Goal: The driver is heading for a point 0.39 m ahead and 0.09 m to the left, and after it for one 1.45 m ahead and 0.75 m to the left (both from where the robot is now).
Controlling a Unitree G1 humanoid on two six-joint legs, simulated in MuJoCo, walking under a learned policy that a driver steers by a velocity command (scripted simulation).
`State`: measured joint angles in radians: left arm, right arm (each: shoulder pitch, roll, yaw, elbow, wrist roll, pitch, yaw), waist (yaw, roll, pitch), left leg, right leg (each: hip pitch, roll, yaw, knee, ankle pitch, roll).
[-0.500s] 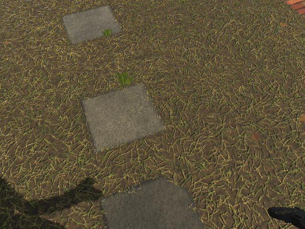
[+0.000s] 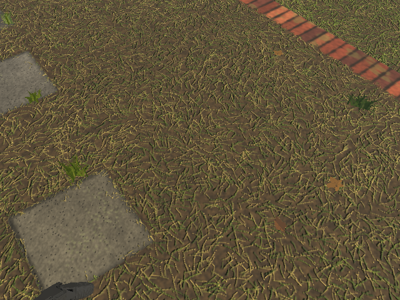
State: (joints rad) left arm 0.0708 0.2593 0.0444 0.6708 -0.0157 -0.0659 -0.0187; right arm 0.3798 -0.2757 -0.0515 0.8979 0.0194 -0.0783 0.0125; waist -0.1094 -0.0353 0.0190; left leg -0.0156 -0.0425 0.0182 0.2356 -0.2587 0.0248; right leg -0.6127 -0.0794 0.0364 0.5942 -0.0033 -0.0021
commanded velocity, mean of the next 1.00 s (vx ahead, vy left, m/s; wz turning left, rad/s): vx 0.50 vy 0.00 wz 0.40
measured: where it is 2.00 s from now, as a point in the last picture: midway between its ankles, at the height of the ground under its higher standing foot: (71, 173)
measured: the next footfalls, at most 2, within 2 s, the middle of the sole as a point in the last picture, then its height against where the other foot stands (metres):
right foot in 0.10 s outside the picture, level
left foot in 0.64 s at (149, 296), level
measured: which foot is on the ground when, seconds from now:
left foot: down 0.00-0.10, up 0.12-0.62, down 0.64-1.00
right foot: up 0.00-0.08, down 0.10-0.66, up 0.68-1.00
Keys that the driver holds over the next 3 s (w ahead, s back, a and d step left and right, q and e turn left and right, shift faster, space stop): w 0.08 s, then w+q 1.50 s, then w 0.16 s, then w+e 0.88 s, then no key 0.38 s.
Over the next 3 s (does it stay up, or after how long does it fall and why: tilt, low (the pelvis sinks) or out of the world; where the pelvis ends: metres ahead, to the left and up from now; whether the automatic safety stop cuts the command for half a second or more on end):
stays up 1.33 0.76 0.00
